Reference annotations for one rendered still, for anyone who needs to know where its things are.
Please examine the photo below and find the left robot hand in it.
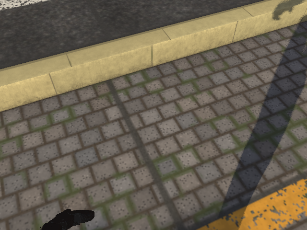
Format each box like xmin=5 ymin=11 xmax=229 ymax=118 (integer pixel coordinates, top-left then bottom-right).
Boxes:
xmin=39 ymin=209 xmax=95 ymax=230

